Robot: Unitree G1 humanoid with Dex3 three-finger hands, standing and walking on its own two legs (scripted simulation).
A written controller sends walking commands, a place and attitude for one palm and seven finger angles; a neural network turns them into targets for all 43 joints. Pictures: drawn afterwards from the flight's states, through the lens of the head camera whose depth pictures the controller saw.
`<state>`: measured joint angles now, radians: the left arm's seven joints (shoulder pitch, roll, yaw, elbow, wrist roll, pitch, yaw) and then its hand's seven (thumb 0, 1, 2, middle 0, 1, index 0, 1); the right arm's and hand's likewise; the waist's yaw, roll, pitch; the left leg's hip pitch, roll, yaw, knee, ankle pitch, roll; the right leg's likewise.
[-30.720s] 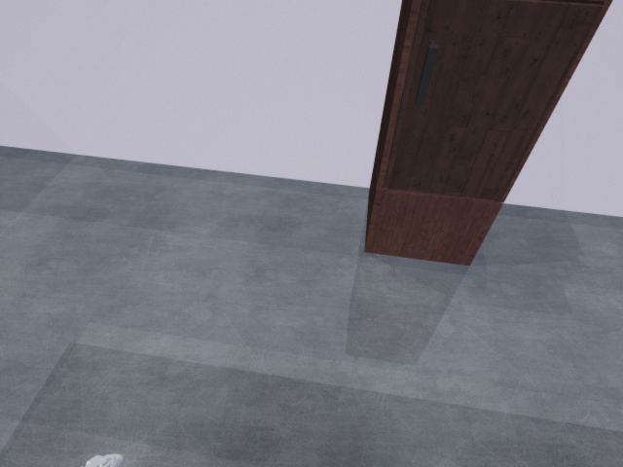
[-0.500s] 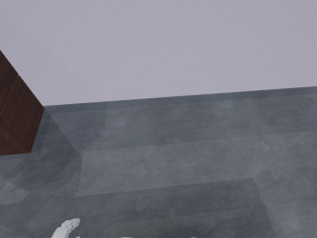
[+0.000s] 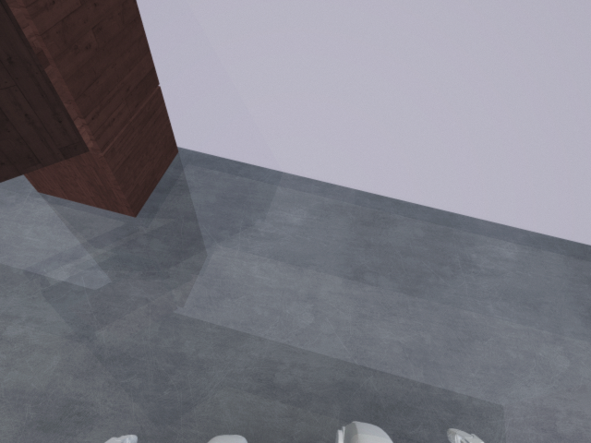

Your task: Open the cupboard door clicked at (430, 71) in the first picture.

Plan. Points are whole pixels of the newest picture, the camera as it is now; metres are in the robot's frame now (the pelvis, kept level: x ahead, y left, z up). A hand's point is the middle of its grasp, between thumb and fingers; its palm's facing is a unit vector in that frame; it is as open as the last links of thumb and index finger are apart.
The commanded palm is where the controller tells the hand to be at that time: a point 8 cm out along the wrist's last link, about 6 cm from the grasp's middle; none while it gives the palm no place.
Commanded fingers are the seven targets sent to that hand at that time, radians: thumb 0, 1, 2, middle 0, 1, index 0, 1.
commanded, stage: turn to face it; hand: left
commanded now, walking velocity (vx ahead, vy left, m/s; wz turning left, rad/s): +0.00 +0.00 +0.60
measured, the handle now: out of the picture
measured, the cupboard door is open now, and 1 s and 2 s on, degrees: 49 49 49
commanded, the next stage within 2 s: take the last steps up to it in 1.02 s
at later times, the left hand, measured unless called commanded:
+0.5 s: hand out of the picture +0.02 +0.16 -0.16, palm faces +0.33 -0.92 -0.22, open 7.4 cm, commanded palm none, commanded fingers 0.00 0.90 0.90 -0.20 -0.30 -0.20 -0.30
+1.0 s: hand out of the picture +0.00 +0.16 -0.15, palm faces +0.53 -0.80 -0.27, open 7.4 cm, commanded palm none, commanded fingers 0.00 0.90 0.90 -0.20 -0.30 -0.20 -0.30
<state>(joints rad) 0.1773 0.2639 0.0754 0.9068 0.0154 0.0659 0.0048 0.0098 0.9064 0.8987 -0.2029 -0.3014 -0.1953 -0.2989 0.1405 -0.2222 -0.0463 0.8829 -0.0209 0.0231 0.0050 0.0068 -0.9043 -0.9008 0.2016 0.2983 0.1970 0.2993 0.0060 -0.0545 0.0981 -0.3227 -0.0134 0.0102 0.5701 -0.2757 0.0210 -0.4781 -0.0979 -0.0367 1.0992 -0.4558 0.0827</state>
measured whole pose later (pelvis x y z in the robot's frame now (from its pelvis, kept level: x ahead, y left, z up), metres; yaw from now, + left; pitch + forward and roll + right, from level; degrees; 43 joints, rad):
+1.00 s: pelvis +0.04 -0.05 +0.00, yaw +33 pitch +0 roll +0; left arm 0.20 0.20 0.04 0.90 0.02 0.01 0.01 0.01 0.91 0.90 -0.20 -0.30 -0.19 -0.30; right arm 0.17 -0.23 -0.07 0.95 -0.01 0.07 0.01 0.01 -0.90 -0.90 0.20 0.30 0.20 0.30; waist 0.00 0.03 0.08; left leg -0.44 -0.03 -0.05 0.96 -0.48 -0.03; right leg -0.26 -0.06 -0.08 0.58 -0.33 0.01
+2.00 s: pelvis +0.13 +0.14 -0.01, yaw +45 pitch +0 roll +1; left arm 0.38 0.18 0.06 1.12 0.02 0.01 -0.01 0.01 0.91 0.90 -0.20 -0.30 -0.20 -0.30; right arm 0.13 -0.17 -0.04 0.95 -0.03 -0.05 0.01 0.00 -0.91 -0.90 0.20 0.30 0.19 0.30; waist 0.05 -0.05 0.07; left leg -0.37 0.04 0.14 0.61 -0.24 0.04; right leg -0.35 -0.14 -0.05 1.12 -0.48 0.00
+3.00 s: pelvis +0.35 +0.43 +0.00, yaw +41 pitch +0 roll +1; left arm 0.22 0.18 0.04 1.02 0.02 0.01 0.01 0.01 0.93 0.90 -0.20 -0.30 -0.19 -0.30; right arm 0.20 -0.17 -0.02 1.04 -0.02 -0.01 -0.03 0.00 -0.93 -0.90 0.20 0.30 0.20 0.30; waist 0.01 -0.03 0.04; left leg -0.27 0.02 0.14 0.52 -0.24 0.03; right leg -0.37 -0.06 -0.07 0.68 -0.29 0.01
